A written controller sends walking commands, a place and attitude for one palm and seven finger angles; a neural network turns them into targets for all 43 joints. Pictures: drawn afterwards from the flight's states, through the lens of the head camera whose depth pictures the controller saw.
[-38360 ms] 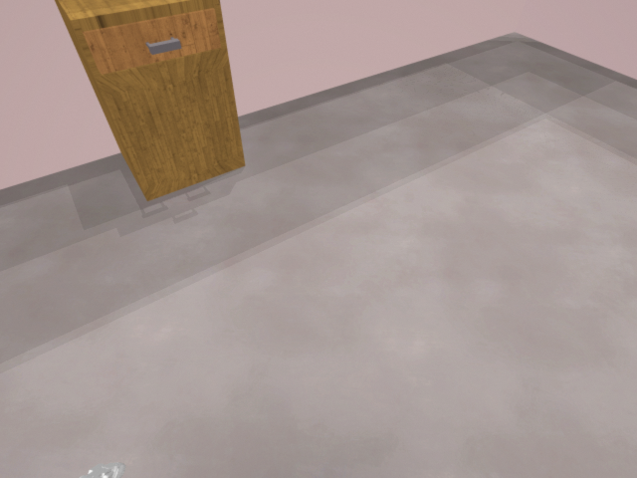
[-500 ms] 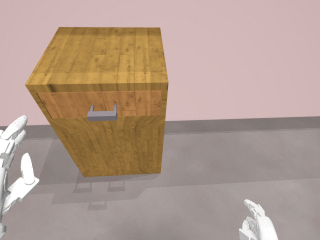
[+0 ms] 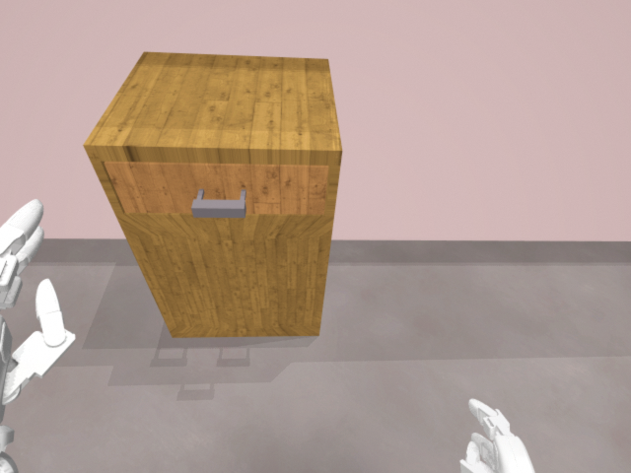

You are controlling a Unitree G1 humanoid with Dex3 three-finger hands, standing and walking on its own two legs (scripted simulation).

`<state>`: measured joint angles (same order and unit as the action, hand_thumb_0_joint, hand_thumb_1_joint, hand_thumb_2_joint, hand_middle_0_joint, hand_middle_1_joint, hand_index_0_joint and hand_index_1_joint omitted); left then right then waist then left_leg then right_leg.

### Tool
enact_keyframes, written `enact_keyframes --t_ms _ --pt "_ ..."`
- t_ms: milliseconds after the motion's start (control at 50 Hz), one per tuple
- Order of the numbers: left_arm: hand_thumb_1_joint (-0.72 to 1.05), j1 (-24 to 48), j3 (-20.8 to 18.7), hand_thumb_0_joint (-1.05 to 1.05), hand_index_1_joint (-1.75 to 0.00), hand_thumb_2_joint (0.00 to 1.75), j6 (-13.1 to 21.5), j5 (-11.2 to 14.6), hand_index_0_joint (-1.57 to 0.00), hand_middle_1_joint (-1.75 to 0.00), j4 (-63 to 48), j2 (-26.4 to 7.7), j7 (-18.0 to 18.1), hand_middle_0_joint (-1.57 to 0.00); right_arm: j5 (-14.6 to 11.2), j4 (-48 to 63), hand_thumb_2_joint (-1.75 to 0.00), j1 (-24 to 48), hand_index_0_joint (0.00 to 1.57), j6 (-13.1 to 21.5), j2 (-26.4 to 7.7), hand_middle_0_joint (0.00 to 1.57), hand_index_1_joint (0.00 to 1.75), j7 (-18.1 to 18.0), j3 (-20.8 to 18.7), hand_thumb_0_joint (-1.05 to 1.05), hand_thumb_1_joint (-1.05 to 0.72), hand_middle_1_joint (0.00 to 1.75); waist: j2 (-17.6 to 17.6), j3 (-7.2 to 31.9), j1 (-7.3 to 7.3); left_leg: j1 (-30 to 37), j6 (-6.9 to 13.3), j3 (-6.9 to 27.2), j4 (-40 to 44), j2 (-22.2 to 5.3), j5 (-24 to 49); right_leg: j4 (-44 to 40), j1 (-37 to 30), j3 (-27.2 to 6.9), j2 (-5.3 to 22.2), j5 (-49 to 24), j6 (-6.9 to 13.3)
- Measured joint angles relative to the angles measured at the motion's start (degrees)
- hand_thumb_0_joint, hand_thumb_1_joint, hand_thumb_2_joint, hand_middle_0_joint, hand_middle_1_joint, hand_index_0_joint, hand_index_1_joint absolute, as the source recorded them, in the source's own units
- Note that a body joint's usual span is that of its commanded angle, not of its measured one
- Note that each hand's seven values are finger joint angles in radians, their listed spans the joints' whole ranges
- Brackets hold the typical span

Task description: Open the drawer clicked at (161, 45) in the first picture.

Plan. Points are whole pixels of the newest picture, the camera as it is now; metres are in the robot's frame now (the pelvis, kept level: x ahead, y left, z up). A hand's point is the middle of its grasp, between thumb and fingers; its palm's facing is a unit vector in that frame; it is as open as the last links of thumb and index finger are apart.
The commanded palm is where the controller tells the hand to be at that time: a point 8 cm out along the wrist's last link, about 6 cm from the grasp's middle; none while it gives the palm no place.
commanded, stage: step back with the hand held close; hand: left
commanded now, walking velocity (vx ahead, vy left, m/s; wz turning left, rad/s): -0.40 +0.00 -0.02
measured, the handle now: (220, 201) +0.65 +0.25 -0.09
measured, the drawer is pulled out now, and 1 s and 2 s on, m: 0.00 0.00 0.00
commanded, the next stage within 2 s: stop stepping back and stand still in 0.72 s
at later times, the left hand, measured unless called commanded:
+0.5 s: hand (1, 405) +0.13 +0.25 +0.18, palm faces +0.40 -0.81 -0.42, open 7.4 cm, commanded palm +0.05 +0.29 +0.19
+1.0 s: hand out of the picture +0.07 +0.22 +0.16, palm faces +0.18 -0.87 -0.46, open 7.4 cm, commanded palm +0.00 +0.27 +0.19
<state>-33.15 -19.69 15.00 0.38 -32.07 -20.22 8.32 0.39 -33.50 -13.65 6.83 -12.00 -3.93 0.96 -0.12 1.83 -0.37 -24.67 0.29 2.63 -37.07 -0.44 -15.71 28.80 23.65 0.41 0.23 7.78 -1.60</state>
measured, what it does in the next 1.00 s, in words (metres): walks backwards: right foot, then left foot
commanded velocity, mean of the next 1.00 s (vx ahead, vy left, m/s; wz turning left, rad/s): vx -0.28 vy -0.01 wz -0.02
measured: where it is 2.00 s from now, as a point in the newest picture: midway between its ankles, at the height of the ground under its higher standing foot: outside the picture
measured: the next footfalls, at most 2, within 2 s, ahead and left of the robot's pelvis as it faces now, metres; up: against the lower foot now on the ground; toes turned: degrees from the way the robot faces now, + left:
right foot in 0.70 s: -0.17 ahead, -0.08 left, +0.00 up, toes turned -7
left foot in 0.86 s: -0.04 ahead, +0.08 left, +0.00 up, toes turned -3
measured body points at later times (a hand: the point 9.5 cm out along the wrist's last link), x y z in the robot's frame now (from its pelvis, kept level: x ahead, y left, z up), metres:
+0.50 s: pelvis -0.06 +0.01 +0.00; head -0.05 +0.03 +0.44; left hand +0.10 +0.29 +0.20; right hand +0.11 -0.23 -0.07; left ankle +0.04 +0.11 -0.73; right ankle +0.02 -0.13 -0.70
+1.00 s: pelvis -0.15 +0.00 +0.01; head -0.12 +0.03 +0.46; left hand +0.06 +0.26 +0.19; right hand +0.00 -0.25 -0.05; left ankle -0.08 +0.08 -0.73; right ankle -0.19 -0.09 -0.71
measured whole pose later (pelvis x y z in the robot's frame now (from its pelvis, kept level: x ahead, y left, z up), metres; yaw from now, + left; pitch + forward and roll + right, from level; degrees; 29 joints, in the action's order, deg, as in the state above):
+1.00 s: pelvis -0.15 +0.00 +0.01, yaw -5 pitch +3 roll +0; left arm -37.3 -21.9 10.6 3.0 -36.1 -26.0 6.7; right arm 0.5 -32.7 -11.1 7.4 -10.9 -3.1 0.8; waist -4.0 0.5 2.7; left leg -21.5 3.4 -3.6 -25.8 1.3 -7.4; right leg 39.0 18.3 -0.4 -3.3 27.3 -0.9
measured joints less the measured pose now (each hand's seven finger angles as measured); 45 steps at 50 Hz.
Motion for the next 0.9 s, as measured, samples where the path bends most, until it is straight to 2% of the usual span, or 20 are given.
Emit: enact_keyframes --t_ms 100,200,240,300,360,400,440,460,520,560,600,640,680,700,720,760,820,840,860,900 --pt "0.89 -0.26 -1.12 0.02 -0.30 0.90 0.21 0.01 -0.21 -0.30 -0.05 -1.52 0.46 -0.21 0.11 -0.30 -0.90 -0.09 0.20 -0.95 -0.30 0.20 0.30 -0.21 -0.86 0.01 -0.91 0.30 -0.18 -1.25 1.31 -0.33 0.20 -0.06 2.02 0.14 4.76 -1.50 0.30 -0.33 -0.01 -1.51 -0.21" --pt "0.89 -1.50 -2.29 0.02 -0.30 0.90 -0.15 -1.32 -0.21 -0.30 -0.27 -2.89 0.99 -0.21 0.91 0.48 -0.90 -1.09 0.20 -0.43 0.19 0.20 0.30 -0.62 -1.46 0.01 -0.91 0.30 -0.55 -2.12 2.97 -1.86 0.37 0.86 0.49 0.83 4.61 3.56 1.37 -2.25 -1.82 0.64 0.22" --pt "0.89 -2.28 -2.77 0.02 -0.30 0.90 0.19 -1.71 -0.21 -0.30 -0.89 -2.81 1.05 -0.21 1.42 0.47 -0.90 -1.45 0.20 0.51 0.22 0.20 0.30 -0.62 -1.49 0.01 -0.91 0.30 -0.66 -1.66 2.59 -3.44 0.43 0.72 -1.44 0.83 3.80 5.26 1.66 -2.78 -2.42 3.31 0.41" --pt "0.89 -2.34 -2.79 0.02 -0.30 0.90 0.63 -1.56 -0.21 -0.30 -1.94 -1.79 1.04 -0.21 1.79 -0.48 -0.90 -0.45 0.20 1.34 0.09 0.20 0.30 -0.49 -1.74 0.01 -0.91 0.30 0.01 -2.21 1.90 -4.88 0.21 0.68 -3.78 0.27 2.03 6.80 3.01 -2.78 -3.04 2.11 0.65" --pt "0.89 -0.84 -1.50 0.02 -0.30 0.90 0.84 -1.03 -0.21 -0.30 -2.05 -1.26 0.53 -0.21 0.96 -2.02 -0.90 0.19 0.20 0.46 0.02 0.20 0.30 0.21 -2.38 0.01 -0.91 0.30 -0.47 -1.42 1.18 -5.92 -0.53 0.50 -6.08 1.30 -6.41 5.68 3.18 -3.03 -2.18 1.19 0.61" --pt "0.89 0.33 -1.00 0.02 -0.30 0.90 0.92 -0.75 -0.21 -0.30 -1.99 -1.16 0.31 -0.21 0.58 -2.82 -0.90 0.66 0.20 -0.79 -0.24 0.20 0.30 0.52 -2.56 0.01 -0.91 0.30 -0.78 -0.63 1.08 -4.76 -0.78 -0.71 -5.74 1.75 -8.08 4.21 3.09 -3.10 -1.53 0.09 0.28" --pt "0.89 1.53 -1.26 0.02 -0.30 0.90 1.14 -0.24 -0.21 -0.30 -1.78 -1.40 0.05 -0.21 0.18 -2.81 -0.90 1.37 0.20 -1.81 -0.20 0.20 0.30 0.37 -2.45 0.01 -0.91 0.30 -1.19 -0.48 1.27 -4.50 0.32 -1.04 -3.05 2.01 -4.27 3.95 3.72 -2.89 -1.05 1.44 0.11" --pt "0.89 1.81 -1.65 0.02 -0.30 0.90 1.21 -0.03 -0.21 -0.30 -1.60 -1.50 -0.05 -0.21 0.08 -2.40 -0.90 1.78 0.20 -2.02 -0.14 0.20 0.30 0.19 -2.30 0.01 -0.91 0.30 -0.94 -0.70 1.39 -4.64 1.03 -1.28 -1.91 1.47 -1.28 5.17 4.49 -2.90 -1.49 5.26 0.10" --pt "0.89 1.13 -2.79 0.02 -0.30 0.90 0.25 0.38 -0.21 -0.30 -2.13 -2.45 0.01 -0.21 0.93 -1.11 -0.90 2.02 0.20 -0.66 1.06 0.20 0.30 -0.26 -2.38 0.01 -0.91 0.30 0.94 -1.26 2.26 -4.82 2.23 -0.87 1.45 -1.22 9.00 19.81 6.22 -2.60 -5.35 15.01 0.31" --pt "0.89 -0.49 -3.06 0.02 -0.30 0.90 -0.17 1.22 -0.21 -0.30 -2.48 -2.82 0.01 -0.21 0.71 -1.40 -0.90 1.89 0.20 0.72 2.24 0.20 0.30 0.38 -2.15 0.01 -0.91 0.30 0.54 -0.76 1.58 -4.21 1.66 -1.37 3.21 -1.87 9.42 25.39 4.21 -1.81 -6.13 18.44 0.50" --pt "0.89 -2.58 -2.73 0.02 -0.30 0.90 -1.10 1.96 -0.21 -0.30 -3.02 -2.24 0.43 -0.21 1.15 -1.94 -0.90 2.02 0.20 1.92 3.00 0.20 0.30 0.80 -1.20 0.01 -0.91 0.30 0.03 0.32 0.74 -3.77 1.33 -2.49 5.48 -2.46 10.10 23.73 0.04 -0.71 -5.84 20.92 0.63" --pt "0.89 -3.47 -2.11 0.02 -0.30 0.90 -2.20 2.62 -0.21 -0.30 -3.49 -1.66 0.51 -0.21 1.40 -2.34 -0.90 2.50 0.20 2.75 3.50 0.20 0.30 1.28 -0.13 0.01 -0.91 0.30 -0.58 1.15 -0.14 -3.76 0.99 -3.72 7.82 -2.96 11.74 16.77 -5.32 0.21 -5.20 21.47 1.00" --pt "0.89 -2.81 -1.94 0.02 -0.30 0.90 -2.83 2.77 -0.21 -0.30 -4.27 -1.78 0.29 -0.21 1.40 -2.12 -0.90 3.51 0.20 3.11 3.77 0.20 0.30 1.78 0.77 0.01 -0.91 0.30 -1.71 1.30 -1.02 -4.94 0.57 -5.11 8.76 -2.99 13.24 5.78 -10.91 0.39 -4.05 16.84 1.72" --pt "0.89 -2.01 -2.13 0.02 -0.30 0.90 -2.60 2.68 -0.21 -0.30 -4.66 -2.15 0.14 -0.21 1.27 -1.91 -0.90 4.38 0.20 3.02 3.81 0.20 0.30 2.07 1.13 0.01 -0.90 0.30 -2.69 1.11 -1.67 -6.25 0.18 -6.14 7.99 -2.88 12.93 1.64 -12.12 -0.71 -3.33 14.28 2.89" --pt "0.89 -0.42 -1.35 0.02 -0.30 0.90 -2.24 2.34 -0.21 -0.30 -4.11 -1.82 -0.16 -0.21 1.17 -2.46 -0.90 5.38 0.20 2.62 3.41 0.20 0.30 2.21 1.21 0.01 -0.90 0.30 -2.04 0.44 -2.07 -7.21 -0.60 -5.63 6.41 -3.26 10.06 1.35 -11.65 -0.88 -3.97 13.71 3.64" --pt "0.89 2.01 0.47 0.02 -0.30 0.90 -2.07 1.53 -0.21 -0.30 -3.01 -1.81 -0.43 -0.21 0.61 -3.85 -0.90 5.84 0.20 1.48 2.80 0.21 0.30 2.40 1.13 0.01 -0.90 0.30 -1.86 0.19 -2.15 -8.24 -1.74 -3.76 0.35 -1.74 1.55 1.11 -11.33 -0.99 -4.05 13.42 3.86" --pt "0.89 2.01 0.22 0.02 -0.30 0.90 -2.22 0.77 -0.21 -0.30 -3.11 -3.09 -0.86 -0.21 -0.11 -3.77 -0.90 4.64 0.21 -0.88 2.46 0.21 0.30 1.79 1.47 0.01 -0.90 0.30 -3.99 1.31 -1.24 -5.80 -2.16 -4.29 -4.91 1.14 -2.74 -0.50 -11.47 -2.07 -2.60 12.17 3.30" --pt "0.89 1.72 -0.18 0.02 -0.30 0.90 -2.32 0.80 -0.21 -0.30 -3.30 -3.38 -1.09 -0.21 -0.29 -3.15 -0.90 4.19 0.21 -1.48 2.06 0.21 0.30 1.39 1.58 0.01 -0.90 0.30 -4.11 1.48 -0.64 -3.58 -2.15 -4.67 -2.57 1.56 -0.28 -0.85 -11.46 -2.12 -2.48 11.63 3.07" --pt "0.89 1.43 -0.51 0.02 -0.30 0.90 -2.55 1.01 -0.21 -0.30 -3.70 -3.57 -1.33 -0.21 -0.58 -2.22 -0.90 3.76 0.21 -1.83 1.32 0.21 0.30 1.06 1.53 0.01 -0.90 0.30 -3.42 1.45 -0.07 -0.92 -1.86 -4.75 1.44 1.37 6.95 -0.48 -11.07 -1.67 -2.85 11.22 2.72" --pt "0.89 0.97 -1.36 0.02 -0.30 0.90 -2.48 1.86 -0.21 -0.30 -3.74 -4.63 -1.80 -0.21 -1.15 -1.08 -0.90 3.72 0.20 -1.71 0.65 0.21 0.30 0.87 0.52 0.01 -0.90 0.30 -3.03 0.79 1.12 1.86 1.82 -5.06 6.85 1.52 6.22 2.93 -8.84 -1.07 -2.86 12.60 1.61"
